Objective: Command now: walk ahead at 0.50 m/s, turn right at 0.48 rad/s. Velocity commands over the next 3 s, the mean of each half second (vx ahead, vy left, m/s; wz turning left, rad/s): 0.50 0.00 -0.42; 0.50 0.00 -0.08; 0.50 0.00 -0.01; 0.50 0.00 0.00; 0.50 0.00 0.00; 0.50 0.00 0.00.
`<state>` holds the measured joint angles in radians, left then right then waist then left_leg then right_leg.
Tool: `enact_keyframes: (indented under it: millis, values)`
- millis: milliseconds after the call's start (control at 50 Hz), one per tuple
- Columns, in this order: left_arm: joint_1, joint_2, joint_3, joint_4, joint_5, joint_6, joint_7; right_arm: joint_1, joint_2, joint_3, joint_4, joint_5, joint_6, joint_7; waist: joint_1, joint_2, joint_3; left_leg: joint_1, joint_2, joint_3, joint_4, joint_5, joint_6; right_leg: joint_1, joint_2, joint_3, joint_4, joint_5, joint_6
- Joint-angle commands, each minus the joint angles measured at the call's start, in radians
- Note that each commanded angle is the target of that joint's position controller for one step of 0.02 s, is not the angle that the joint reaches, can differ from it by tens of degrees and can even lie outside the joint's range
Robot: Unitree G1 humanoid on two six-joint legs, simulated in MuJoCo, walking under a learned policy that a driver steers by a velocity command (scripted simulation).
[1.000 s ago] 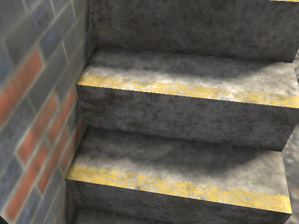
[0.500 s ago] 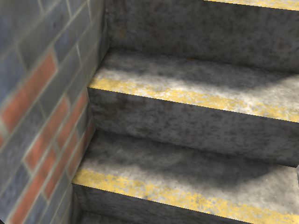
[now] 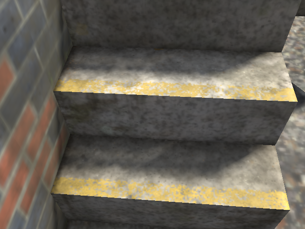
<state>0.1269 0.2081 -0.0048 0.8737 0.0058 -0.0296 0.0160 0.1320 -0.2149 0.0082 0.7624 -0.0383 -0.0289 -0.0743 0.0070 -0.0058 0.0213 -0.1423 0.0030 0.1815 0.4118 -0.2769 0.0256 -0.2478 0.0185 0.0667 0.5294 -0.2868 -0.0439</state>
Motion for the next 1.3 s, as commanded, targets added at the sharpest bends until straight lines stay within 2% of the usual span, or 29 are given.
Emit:
enact_keyframes:
  millis: [20,40,60,100,120,140,160,180,220,240,260,280,300,320,340,360,380,400,420,440,460,540,580,600,640,700,1040,1300]
  values:
    - [0.022,0.072,0.029,-0.07,0.012,-0.014,-0.011,-0.072,-0.119,-0.036,-0.103,0.009,0.001,0.001,0.023,0.047,-0.043,-0.006,0.221,-0.126,-0.051,0.047,0.061,-0.069,-0.025,0.015,0.035,0.107,-0.078]
    - [0.029,0.085,0.038,-0.077,0.011,-0.017,-0.013,-0.077,-0.115,-0.036,-0.117,0.01,0.005,0.004,0.022,0.007,-0.049,-0.015,0.204,-0.089,0.004,0.038,0.049,-0.065,-0.03,0.042,0.012,0.163,-0.087]
    - [0.02,0.113,0.05,-0.092,0.008,-0.02,-0.013,-0.07,-0.105,-0.034,-0.134,0.012,0.01,0.008,0.008,-0.062,-0.058,-0.022,0.165,-0.041,0.076,0.012,0.025,-0.064,-0.055,0.113,-0.036,0.251,-0.099]
    - [0.001,0.195,0.081,-0.138,-0.004,-0.015,-0.007,-0.039,-0.079,-0.022,-0.177,0.014,0.015,0.019,-0.024,-0.225,-0.102,-0.047,0.043,-0.012,0.243,-0.1,-0.04,-0.04,-0.151,0.407,-0.212,0.338,-0.158]
    - [-0.02,0.207,0.089,-0.155,0.002,-0.004,-0.003,-0.012,-0.059,-0.014,-0.185,0.011,0.012,0.025,-0.04,-0.245,-0.102,-0.108,0.005,-0.042,0.283,-0.172,-0.057,0.009,-0.176,0.476,-0.252,0.333,-0.197]
    - [-0.025,0.196,0.09,-0.166,0.019,0.006,0.001,-0.015,-0.05,-0.007,-0.194,0.005,0.006,0.031,-0.041,-0.197,-0.082,-0.169,-0.001,-0.079,0.31,-0.212,-0.051,0.05,-0.178,0.477,-0.223,0.353,-0.222]
    - [-0.02,0.157,0.08,-0.176,0.027,0.01,-0.001,-0.008,-0.055,-0.001,-0.182,0.029,-0.003,0.039,-0.029,-0.174,-0.076,-0.151,0.002,-0.108,0.279,-0.173,-0.025,0.061,-0.157,0.436,-0.226,0.416,-0.212]
    - [-0.022,0.145,0.081,-0.176,0.029,0.016,-0.001,0.033,-0.048,-0.001,-0.17,0.041,-0.014,0.039,-0.047,-0.16,-0.091,-0.114,-0.005,-0.127,0.213,-0.186,-0.009,0.087,-0.154,0.406,-0.224,0.523,-0.2]
    - [-0.021,0.133,0.083,-0.183,0.013,0.024,0.001,0.063,-0.062,-0.003,-0.16,0.039,-0.028,0.025,-0.046,-0.118,-0.108,-0.056,0.001,-0.11,0.037,-0.021,0.002,0.168,-0.128,0.345,-0.153,0.791,-0.151]
    - [-0.024,0.123,0.083,-0.189,0.0,0.026,-0.001,0.073,-0.066,-0.004,-0.159,0.033,-0.034,0.015,-0.046,-0.08,-0.123,-0.003,0.014,-0.107,-0.066,0.074,-0.001,0.185,-0.105,0.311,-0.104,0.846,-0.12]
    - [-0.039,0.094,0.075,-0.203,-0.013,0.022,-0.003,0.084,-0.078,-0.007,-0.157,0.023,-0.041,0.006,-0.044,-0.018,-0.15,0.078,0.053,-0.13,-0.125,0.204,-0.003,0.162,-0.082,0.269,-0.044,0.821,-0.085]
    - [-0.034,0.065,0.068,-0.227,-0.024,0.012,-0.005,0.092,-0.107,-0.013,-0.159,0.008,-0.043,0.001,-0.019,0.094,-0.181,0.203,0.133,-0.202,-0.078,0.536,0.01,0.054,-0.047,0.227,0.022,0.623,-0.051]
    - [0.026,0.031,0.057,-0.223,-0.028,0.012,-0.005,0.023,-0.103,-0.01,-0.174,-0.01,-0.038,0.005,0.033,0.245,-0.18,0.259,0.234,-0.282,-0.076,0.689,0.064,-0.054,-0.009,0.167,0.026,0.304,-0.019]
    - [0.049,0.033,0.05,-0.197,-0.016,0.014,-0.004,-0.056,-0.059,0.0,-0.195,-0.021,-0.034,0.011,0.05,0.263,-0.154,0.228,0.292,-0.303,-0.095,0.679,0.105,-0.085,0.006,0.121,0.037,0.056,-0.002]
    - [0.035,0.038,0.045,-0.188,0.008,0.014,-0.007,-0.099,-0.021,0.011,-0.217,-0.016,-0.033,0.014,0.045,0.21,-0.142,0.138,0.295,-0.282,-0.099,0.619,0.115,-0.023,-0.003,0.098,0.035,-0.008,0.001]
    - [-0.005,0.033,0.038,-0.205,0.021,0.014,-0.018,-0.102,-0.012,0.019,-0.224,-0.006,-0.033,0.021,0.042,0.138,-0.1,0.057,0.254,-0.205,-0.086,0.582,0.086,0.04,-0.002,0.076,-0.054,0.066,0.006]
    - [-0.045,0.039,0.035,-0.219,0.036,0.01,-0.028,-0.071,-0.03,0.015,-0.216,0.005,-0.038,0.026,0.024,0.087,-0.064,0.031,0.2,-0.162,-0.047,0.51,0.055,0.06,-0.009,0.101,-0.118,0.197,0.003]
    - [-0.053,0.054,0.035,-0.232,0.037,0.002,-0.033,-0.016,-0.057,0.006,-0.21,0.012,-0.041,0.028,0.005,0.017,-0.065,0.034,0.148,-0.124,-0.006,0.413,0.029,0.078,-0.045,0.149,-0.127,0.439,-0.004]
    - [-0.063,0.064,0.035,-0.232,0.026,-0.003,-0.033,0.056,-0.058,0.008,-0.196,0.018,-0.039,0.027,-0.025,-0.051,-0.094,0.066,0.129,-0.118,-0.031,0.286,0.006,0.073,-0.068,0.195,-0.133,0.527,-0.023]
    - [-0.061,0.05,0.03,-0.227,0.017,-0.007,-0.033,0.064,-0.071,0.007,-0.186,0.016,-0.036,0.025,-0.019,-0.036,-0.091,0.079,0.129,-0.122,-0.055,0.225,-0.004,0.079,-0.073,0.204,-0.159,0.545,-0.031]
    - [-0.062,0.044,0.026,-0.22,0.017,-0.009,-0.03,0.046,-0.07,0.008,-0.188,0.014,-0.033,0.024,-0.011,-0.025,-0.091,0.084,0.129,-0.124,-0.068,0.203,-0.011,0.091,-0.077,0.208,-0.179,0.546,-0.031]
    - [-0.074,0.038,0.019,-0.204,0.023,-0.012,-0.023,0.036,-0.059,0.011,-0.181,0.018,-0.03,0.026,-0.015,-0.015,-0.103,0.109,0.134,-0.134,-0.094,0.202,-0.009,0.112,-0.074,0.206,-0.213,0.507,-0.016]
    - [-0.082,0.032,0.016,-0.197,0.023,-0.014,-0.025,0.036,-0.054,0.011,-0.17,0.017,-0.032,0.027,-0.017,-0.01,-0.098,0.11,0.136,-0.137,-0.106,0.184,-0.008,0.107,-0.075,0.205,-0.226,0.48,-0.012]
    - [-0.068,0.033,0.016,-0.189,0.019,-0.014,-0.025,0.049,-0.057,0.009,-0.16,0.022,-0.031,0.026,-0.018,-0.009,-0.117,0.121,0.135,-0.14,-0.119,0.148,-0.011,0.115,-0.074,0.203,-0.253,0.448,-0.006]
    - [-0.081,0.033,0.014,-0.18,0.02,-0.015,-0.025,0.043,-0.057,0.009,-0.147,0.019,-0.032,0.027,-0.021,-0.004,-0.087,0.116,0.138,-0.147,-0.135,0.144,-0.011,0.102,-0.073,0.2,-0.269,0.431,-0.004]
    - [-0.079,0.032,0.011,-0.162,0.021,-0.018,-0.025,0.046,-0.058,0.008,-0.125,0.017,-0.034,0.028,-0.022,0.004,-0.083,0.123,0.14,-0.153,-0.147,0.145,-0.009,0.098,-0.074,0.195,-0.284,0.414,-0.004]
    - [-0.031,0.061,-0.006,-0.062,0.01,-0.033,-0.018,0.065,-0.075,0.016,0.004,0.019,-0.047,0.035,-0.022,0.012,-0.061,0.152,0.144,-0.171,-0.182,0.186,-0.002,0.092,-0.083,0.177,-0.31,0.389,-0.01]
    - [-0.024,0.071,-0.014,-0.025,0.004,-0.033,-0.009,0.057,-0.082,0.025,0.061,0.021,-0.053,0.037,-0.017,0.007,-0.062,0.181,0.146,-0.185,-0.196,0.275,0.003,0.085,-0.093,0.161,-0.306,0.391,-0.003]
